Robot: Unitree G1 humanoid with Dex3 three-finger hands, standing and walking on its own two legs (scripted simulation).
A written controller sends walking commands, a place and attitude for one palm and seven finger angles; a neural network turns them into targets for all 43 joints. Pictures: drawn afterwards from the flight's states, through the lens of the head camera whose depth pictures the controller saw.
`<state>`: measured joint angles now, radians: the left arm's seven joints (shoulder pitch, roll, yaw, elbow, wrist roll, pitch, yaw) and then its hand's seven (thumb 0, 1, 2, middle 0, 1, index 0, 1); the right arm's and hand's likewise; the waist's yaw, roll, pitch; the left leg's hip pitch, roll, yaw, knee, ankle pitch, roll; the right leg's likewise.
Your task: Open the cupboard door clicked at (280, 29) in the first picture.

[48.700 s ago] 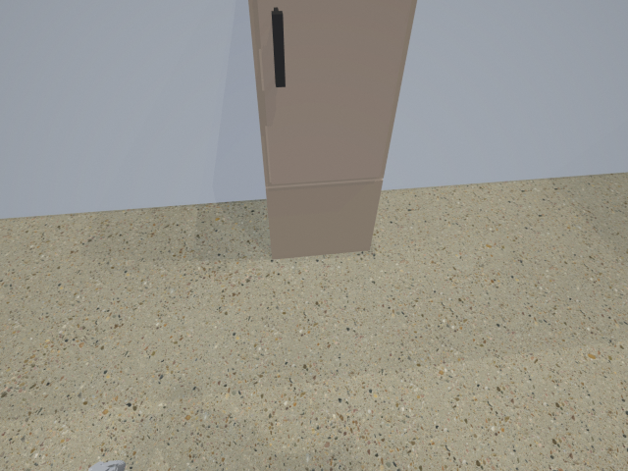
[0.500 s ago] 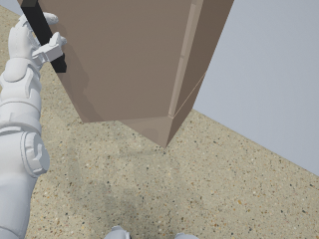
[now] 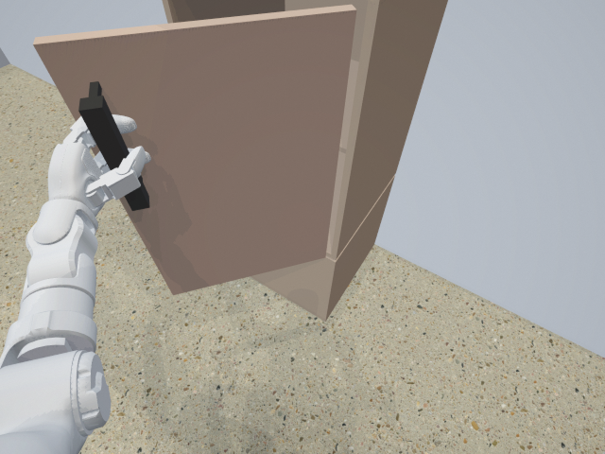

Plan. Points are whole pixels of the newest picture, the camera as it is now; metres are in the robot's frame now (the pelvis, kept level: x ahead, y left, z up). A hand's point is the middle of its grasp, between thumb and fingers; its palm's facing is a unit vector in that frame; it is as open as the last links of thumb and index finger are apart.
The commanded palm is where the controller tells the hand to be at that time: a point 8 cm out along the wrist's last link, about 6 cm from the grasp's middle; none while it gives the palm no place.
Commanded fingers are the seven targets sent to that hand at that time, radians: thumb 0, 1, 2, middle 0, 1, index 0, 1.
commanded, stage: pull the door open along its arc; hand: left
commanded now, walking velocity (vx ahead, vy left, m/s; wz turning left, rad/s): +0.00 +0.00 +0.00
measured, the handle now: (119, 150) +0.50 +0.22 +0.14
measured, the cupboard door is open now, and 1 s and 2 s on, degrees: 49 83 83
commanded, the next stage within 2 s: open thumb and fingers to let go in 0.70 s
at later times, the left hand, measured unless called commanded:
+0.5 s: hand (186, 235) +0.34 +0.11 +0.15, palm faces +0.46 -0.89 +0.01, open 6.5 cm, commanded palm +0.28 +0.15 +0.13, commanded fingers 0.00 0.90 0.90 -0.40 -1.35 -0.40 -1.35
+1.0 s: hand (226, 262) +0.31 +0.07 +0.14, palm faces +0.42 -0.91 +0.01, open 6.9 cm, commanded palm +0.26 +0.11 +0.13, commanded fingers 0.00 0.13 0.57 -0.34 -1.27 -0.34 -1.27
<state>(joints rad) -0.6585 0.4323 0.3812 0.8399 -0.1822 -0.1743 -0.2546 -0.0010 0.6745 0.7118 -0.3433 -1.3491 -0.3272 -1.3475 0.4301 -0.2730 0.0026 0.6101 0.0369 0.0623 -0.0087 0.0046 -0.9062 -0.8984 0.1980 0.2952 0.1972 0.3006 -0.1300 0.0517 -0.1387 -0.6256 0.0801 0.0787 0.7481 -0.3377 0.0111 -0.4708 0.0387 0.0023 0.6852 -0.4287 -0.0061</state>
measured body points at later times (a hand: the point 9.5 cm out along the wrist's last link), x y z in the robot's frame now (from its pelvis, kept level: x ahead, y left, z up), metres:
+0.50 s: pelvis -0.01 -0.03 +0.01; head -0.03 -0.05 +0.46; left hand +0.31 +0.16 +0.15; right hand +0.17 -0.24 -0.08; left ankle +0.01 +0.11 -0.71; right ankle -0.06 -0.12 -0.71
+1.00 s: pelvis -0.01 -0.04 +0.02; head -0.03 -0.06 +0.47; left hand +0.28 +0.11 +0.14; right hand +0.18 -0.23 -0.09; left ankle +0.01 +0.11 -0.71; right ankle -0.06 -0.12 -0.71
